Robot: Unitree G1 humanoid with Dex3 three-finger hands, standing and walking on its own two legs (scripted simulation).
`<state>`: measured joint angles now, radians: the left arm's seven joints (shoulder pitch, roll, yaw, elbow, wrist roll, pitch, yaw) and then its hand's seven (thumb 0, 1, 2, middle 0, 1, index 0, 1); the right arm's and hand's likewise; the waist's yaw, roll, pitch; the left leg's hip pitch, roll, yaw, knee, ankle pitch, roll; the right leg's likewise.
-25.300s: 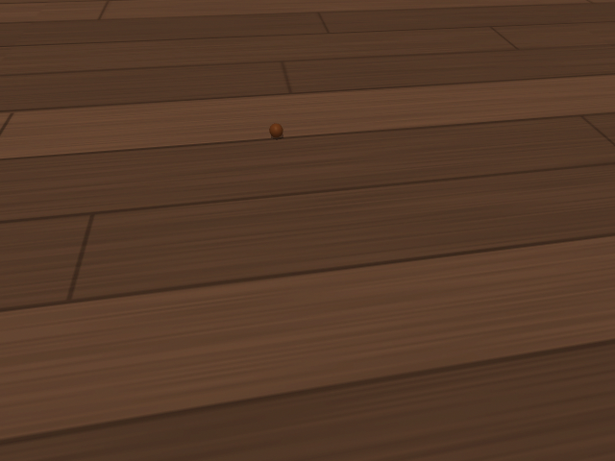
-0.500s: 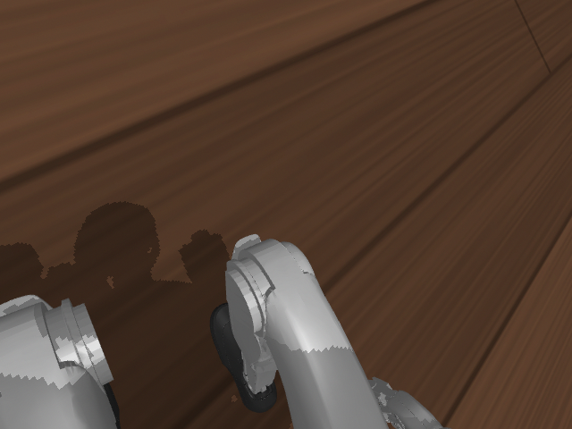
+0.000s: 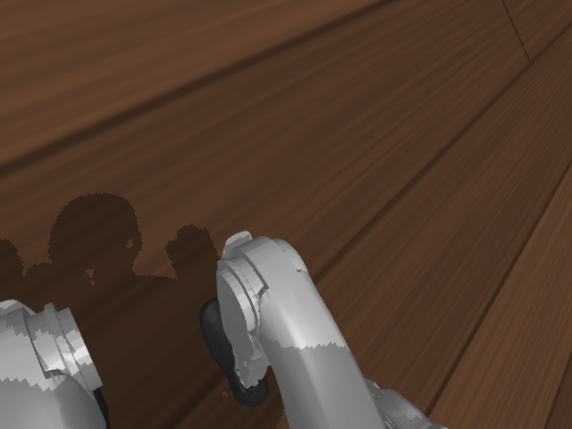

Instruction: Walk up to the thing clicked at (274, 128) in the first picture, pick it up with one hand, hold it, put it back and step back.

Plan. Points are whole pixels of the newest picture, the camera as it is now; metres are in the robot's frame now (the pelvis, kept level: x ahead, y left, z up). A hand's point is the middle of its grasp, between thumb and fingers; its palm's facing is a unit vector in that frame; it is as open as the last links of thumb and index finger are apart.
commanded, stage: close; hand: left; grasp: from above
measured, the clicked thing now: out of the picture +0.45 +0.34 -0.27
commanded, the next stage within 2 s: settle in 1.16 s
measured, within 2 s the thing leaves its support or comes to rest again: leaves its support in 1.58 s
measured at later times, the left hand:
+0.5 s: hand out of the picture +0.44 +0.33 -0.24, palm faces -0.42 -0.17 -0.89, open 10.3 cm
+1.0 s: hand out of the picture +0.44 +0.33 -0.24, palm faces -0.42 -0.16 -0.89, open 9.8 cm
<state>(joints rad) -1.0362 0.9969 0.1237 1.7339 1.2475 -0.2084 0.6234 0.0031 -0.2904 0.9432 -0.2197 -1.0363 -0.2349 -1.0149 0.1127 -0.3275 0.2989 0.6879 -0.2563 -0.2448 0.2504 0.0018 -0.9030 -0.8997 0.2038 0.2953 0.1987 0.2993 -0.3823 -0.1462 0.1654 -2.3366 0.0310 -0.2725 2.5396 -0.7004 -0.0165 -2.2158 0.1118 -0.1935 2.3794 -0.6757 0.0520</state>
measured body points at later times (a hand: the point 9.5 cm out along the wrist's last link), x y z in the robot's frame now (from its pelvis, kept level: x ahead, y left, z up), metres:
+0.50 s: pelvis +0.00 +0.00 +0.00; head +0.27 +0.13 +0.34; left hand +0.45 +0.34 -0.19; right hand +0.05 -0.25 -0.05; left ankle +0.07 +0.13 -0.27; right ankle +0.11 -0.11 -0.27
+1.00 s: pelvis +0.00 +0.00 +0.00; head +0.27 +0.13 +0.34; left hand +0.46 +0.34 -0.19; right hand +0.05 -0.24 -0.05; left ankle +0.07 +0.13 -0.27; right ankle +0.11 -0.11 -0.27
